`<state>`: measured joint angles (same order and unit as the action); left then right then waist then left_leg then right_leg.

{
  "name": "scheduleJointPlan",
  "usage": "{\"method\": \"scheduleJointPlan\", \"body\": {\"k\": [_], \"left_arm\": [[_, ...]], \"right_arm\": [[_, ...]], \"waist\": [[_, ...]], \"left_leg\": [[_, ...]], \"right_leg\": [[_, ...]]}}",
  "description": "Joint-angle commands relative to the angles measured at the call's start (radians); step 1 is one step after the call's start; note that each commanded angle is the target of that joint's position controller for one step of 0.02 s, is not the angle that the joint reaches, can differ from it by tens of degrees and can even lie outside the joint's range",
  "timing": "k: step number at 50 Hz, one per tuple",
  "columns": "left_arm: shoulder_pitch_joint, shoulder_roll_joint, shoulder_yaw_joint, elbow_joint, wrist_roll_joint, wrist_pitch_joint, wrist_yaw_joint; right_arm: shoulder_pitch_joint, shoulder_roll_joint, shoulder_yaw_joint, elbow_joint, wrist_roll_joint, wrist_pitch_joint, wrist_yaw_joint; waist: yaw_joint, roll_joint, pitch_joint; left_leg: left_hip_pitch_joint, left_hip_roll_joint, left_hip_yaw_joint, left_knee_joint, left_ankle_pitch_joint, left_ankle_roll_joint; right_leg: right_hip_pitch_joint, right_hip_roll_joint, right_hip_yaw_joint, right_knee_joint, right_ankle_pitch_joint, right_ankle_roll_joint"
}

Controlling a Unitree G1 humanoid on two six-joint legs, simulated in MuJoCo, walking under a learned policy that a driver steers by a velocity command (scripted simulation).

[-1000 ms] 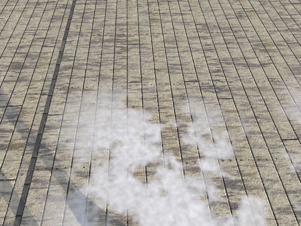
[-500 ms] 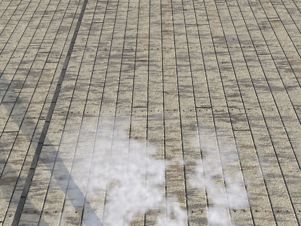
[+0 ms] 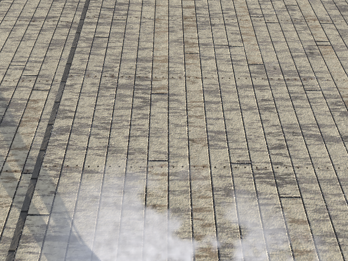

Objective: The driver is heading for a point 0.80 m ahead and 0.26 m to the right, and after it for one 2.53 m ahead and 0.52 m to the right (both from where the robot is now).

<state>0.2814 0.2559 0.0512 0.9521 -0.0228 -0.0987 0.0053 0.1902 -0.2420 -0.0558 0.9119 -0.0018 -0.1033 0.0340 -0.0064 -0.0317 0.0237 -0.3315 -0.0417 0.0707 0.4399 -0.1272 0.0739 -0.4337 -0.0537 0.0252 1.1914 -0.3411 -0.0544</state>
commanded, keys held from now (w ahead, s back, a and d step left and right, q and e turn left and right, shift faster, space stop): w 0.58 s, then w+e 0.24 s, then e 0.18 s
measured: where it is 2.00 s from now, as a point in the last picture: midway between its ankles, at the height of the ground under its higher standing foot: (194, 221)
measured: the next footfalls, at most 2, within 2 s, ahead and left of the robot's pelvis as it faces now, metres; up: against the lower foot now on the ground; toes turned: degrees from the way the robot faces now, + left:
right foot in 0.42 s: +0.41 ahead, -0.15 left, +0.00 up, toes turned -3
left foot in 0.96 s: +0.70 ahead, +0.06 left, +0.00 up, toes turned -9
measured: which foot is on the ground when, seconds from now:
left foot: down 0.00-0.44, up 0.46-0.94, down 0.96-1.00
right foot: up 0.00-0.40, down 0.42-0.96, up 0.98-1.00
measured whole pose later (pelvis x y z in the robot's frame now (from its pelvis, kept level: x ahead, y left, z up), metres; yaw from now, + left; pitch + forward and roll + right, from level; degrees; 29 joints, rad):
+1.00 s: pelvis +0.53 -0.03 -0.01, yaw -10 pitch +3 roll -1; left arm 0.38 0.26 0.07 0.94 -0.02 -0.04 0.03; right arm -0.03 -0.24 -0.05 0.83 -0.02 -0.11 0.01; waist 0.09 -0.01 0.04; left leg -0.49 0.02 0.00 0.50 -0.06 0.02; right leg -0.21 0.05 0.11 0.80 -0.56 0.00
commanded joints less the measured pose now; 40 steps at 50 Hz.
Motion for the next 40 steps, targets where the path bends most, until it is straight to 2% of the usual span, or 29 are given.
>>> {"method": "scheduleJointPlan", "body": {"k": [1,2,4,5,6,7,9,11,14,16,18,19,20,21,22,23,24,25,26,27,28,29,31,32,34,38,39,40], "left_arm": [[0.059,0.047,0.023,-0.048,0.002,0.01,0.01],[0.042,0.047,0.022,-0.053,0.005,0.017,0.011],[-0.035,0.057,0.028,-0.078,0.012,0.023,0.013],[-0.077,0.074,0.037,-0.085,0.018,0.029,0.016],[-0.097,0.045,0.029,-0.1,0.018,0.026,0.012],[-0.129,0.048,0.027,-0.107,0.021,0.022,0.007],[-0.204,0.038,0.024,-0.124,0.015,0.016,0.001],[-0.272,0.031,0.018,-0.143,0.011,0.012,-0.007],[-0.348,0.031,0.011,-0.171,0.004,0.007,-0.023],[-0.384,0.038,0.01,-0.19,0.001,0.001,-0.036],[-0.36,0.058,0.014,-0.196,-0.001,-0.006,-0.045],[-0.316,0.079,0.023,-0.187,0.001,-0.009,-0.046],[-0.211,0.103,0.039,-0.158,0.004,-0.01,-0.044],[-0.029,0.157,0.066,-0.101,0.007,-0.009,-0.036],[0.155,0.242,0.086,-0.067,0.02,-0.005,-0.024],[0.169,0.259,0.085,-0.052,0.017,-0.002,-0.032],[0.123,0.169,0.058,-0.065,0.011,-0.003,-0.034],[0.043,0.123,0.045,-0.084,0.014,-0.005,-0.03],[-0.034,0.108,0.036,-0.096,0.02,-0.008,-0.033],[-0.076,0.078,0.028,-0.1,0.027,-0.012,-0.036],[-0.082,0.069,0.023,-0.095,0.035,-0.015,-0.039],[-0.078,0.072,0.025,-0.084,0.033,-0.017,-0.04],[-0.045,0.086,0.026,-0.068,0.027,-0.018,-0.034],[-0.031,0.119,0.034,-0.063,0.024,-0.017,-0.027],[0.008,0.125,0.037,-0.052,0.018,-0.01,-0.013],[0.076,0.126,0.038,-0.034,0.009,0.0,0.002],[0.088,0.14,0.041,-0.029,0.007,0.002,0.003],[0.105,0.136,0.042,-0.022,0.005,0.004,0.004]], "right_arm": [[0.023,-0.095,-0.015,-0.024,-0.009,-0.016,0.0],[0.036,-0.109,-0.019,-0.017,-0.002,-0.019,-0.004],[0.074,-0.128,-0.024,0.001,-0.004,-0.017,-0.017],[0.094,-0.099,-0.016,0.008,-0.001,-0.012,-0.023],[0.105,-0.148,-0.025,0.011,-0.003,-0.008,-0.028],[0.116,-0.134,-0.022,0.014,0.003,-0.006,-0.032],[0.15,-0.132,-0.02,0.028,0.004,-0.002,-0.036],[0.183,-0.139,-0.02,0.041,0.011,0.001,-0.038],[0.232,-0.148,-0.024,0.069,0.015,0.012,-0.039],[0.249,-0.146,-0.027,0.083,0.018,0.023,-0.043],[0.23,-0.165,-0.035,0.086,0.021,0.03,-0.046],[0.214,-0.167,-0.037,0.083,0.02,0.034,-0.048],[0.187,-0.174,-0.038,0.078,0.021,0.038,-0.048],[0.172,-0.149,-0.028,0.067,0.017,0.041,-0.047],[0.19,-0.112,-0.011,0.04,-0.006,0.038,-0.048],[0.303,0.013,0.022,0.049,0.015,0.012,-0.035],[0.237,-0.107,-0.003,0.053,0.035,-0.012,-0.03],[0.135,-0.146,-0.013,0.021,0.054,-0.025,-0.027],[0.091,-0.132,-0.013,0.012,0.048,-0.025,-0.033],[0.07,-0.128,-0.023,0.012,0.028,-0.015,-0.042],[0.096,-0.111,-0.024,0.016,0.022,-0.003,-0.042],[0.121,-0.084,-0.023,0.021,0.021,0.01,-0.043],[0.087,-0.077,-0.027,0.009,0.014,0.025,-0.049],[0.048,-0.073,-0.025,-0.009,0.008,0.026,-0.051],[-0.045,-0.081,-0.028,-0.04,-0.001,0.021,-0.051],[-0.183,-0.065,-0.024,-0.075,0.005,0.009,-0.04],[-0.213,-0.055,-0.019,-0.084,0.01,0.007,-0.037],[-0.242,-0.06,-0.018,-0.092,0.013,0.004,-0.034]], "waist": [[0.032,0.121,-0.071],[0.03,0.108,-0.041],[0.02,0.074,-0.012],[0.005,0.051,-0.008],[0.007,0.101,-0.002],[-0.005,0.082,0.013],[-0.027,0.077,0.018],[-0.052,0.076,0.035],[-0.077,0.081,0.059],[-0.078,0.082,0.072],[-0.048,0.11,0.055],[-0.02,0.118,0.024],[0.042,0.13,-0.039],[0.119,0.106,-0.15],[0.159,-0.051,-0.309],[0.09,-0.312,-0.42],[0.114,-0.176,-0.347],[0.103,-0.12,-0.219],[0.064,-0.015,-0.138],[0.037,0.008,-0.091],[0.009,-0.023,-0.076],[-0.009,-0.036,-0.076],[-0.015,-0.014,-0.042],[-0.012,-0.026,-0.019],[0.011,-0.003,0.007],[0.049,-0.017,0.02],[0.057,-0.038,0.023],[0.068,-0.039,0.027]], "left_leg": [[0.163,0.273,-0.309,-0.283,0.077,0.168],[0.142,0.276,-0.291,-0.303,0.112,0.18],[0.153,0.268,-0.249,-0.324,0.133,0.177],[0.195,0.236,-0.22,-0.322,0.15,0.148],[0.187,0.27,-0.223,-0.329,0.173,0.163],[0.194,0.25,-0.189,-0.329,0.212,0.152],[0.203,0.223,-0.15,-0.334,0.172,0.128],[0.235,0.227,-0.135,-0.332,0.163,0.122],[0.325,0.263,-0.138,-0.303,0.147,0.125],[0.398,0.287,-0.139,-0.264,0.184,0.116],[0.425,0.314,-0.15,-0.214,0.275,0.102],[0.437,0.304,-0.134,-0.159,0.423,0.09],[0.412,0.28,-0.11,-0.044,0.579,0.071],[0.318,0.223,-0.07,0.162,0.603,0.041],[0.081,0.146,-0.021,0.51,0.241,0.002],[-0.288,-0.033,-0.082,0.822,-0.403,-0.048],[-0.393,0.034,-0.203,0.924,-0.417,-0.024],[-0.431,0.082,-0.179,0.926,-0.339,-0.006],[-0.387,0.137,-0.152,0.862,-0.245,-0.008],[-0.344,0.167,-0.148,0.793,-0.194,-0.01],[-0.282,0.186,-0.154,0.76,-0.168,-0.012],[-0.256,0.193,-0.152,0.725,-0.156,-0.019],[-0.273,0.196,-0.134,0.652,-0.115,-0.032],[-0.305,0.198,-0.132,0.589,-0.082,-0.049],[-0.353,0.189,-0.131,0.442,0.025,-0.075],[-0.3,0.128,-0.111,0.197,0.202,-0.088],[-0.277,0.117,-0.106,0.16,0.218,-0.091],[-0.266,0.111,-0.109,0.137,0.22,-0.093]], "right_leg": [[-0.146,-0.097,0.051,-0.036,0.083,-0.005],[-0.168,-0.107,0.046,-0.071,0.096,0.009],[-0.233,-0.111,0.038,-0.168,0.18,0.03],[-0.287,-0.103,0.029,-0.187,0.24,0.029],[-0.297,-0.111,0.037,-0.257,0.287,0.039],[-0.296,-0.108,0.028,-0.318,0.331,0.044],[-0.263,-0.082,0.002,-0.439,0.418,0.043],[-0.254,-0.063,-0.016,-0.529,0.457,0.043],[-0.269,-0.047,-0.022,-0.608,0.426,0.037],[-0.287,-0.035,-0.024,-0.651,0.369,0.018],[-0.22,-0.022,-0.029,-0.677,0.301,-0.009],[-0.141,0.009,-0.055,-0.687,0.266,-0.025],[0.021,0.043,-0.084,-0.708,0.271,-0.049],[0.279,0.039,-0.072,-0.697,0.3,-0.083],[0.596,-0.18,0.194,-0.683,0.306,-0.152],[0.861,-0.368,0.684,-0.853,0.11,-0.315],[0.798,-0.329,0.663,-0.895,0.022,-0.266],[0.666,-0.292,0.497,-0.902,0.069,-0.218],[0.507,-0.253,0.379,-0.934,0.18,-0.195],[0.401,-0.217,0.305,-0.965,0.243,-0.18],[0.334,-0.199,0.252,-0.982,0.33,-0.176],[0.303,-0.193,0.232,-1.01,0.317,-0.185],[0.261,-0.165,0.193,-1.052,0.322,-0.193],[0.25,-0.178,0.196,-1.066,0.345,-0.21],[0.271,-0.162,0.175,-1.078,0.336,-0.2],[0.279,-0.109,0.122,-1.061,0.327,-0.152],[0.275,-0.116,0.131,-1.055,0.304,-0.151],[0.285,-0.12,0.14,-1.045,0.291,-0.151]]}}
Velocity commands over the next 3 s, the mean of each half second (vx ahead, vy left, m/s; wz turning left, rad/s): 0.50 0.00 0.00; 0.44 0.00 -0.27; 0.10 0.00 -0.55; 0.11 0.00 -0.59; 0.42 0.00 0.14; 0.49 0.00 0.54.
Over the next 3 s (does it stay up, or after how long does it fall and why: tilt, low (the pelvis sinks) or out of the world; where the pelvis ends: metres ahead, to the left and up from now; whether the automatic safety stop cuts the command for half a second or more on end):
stays up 0.99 -0.35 0.00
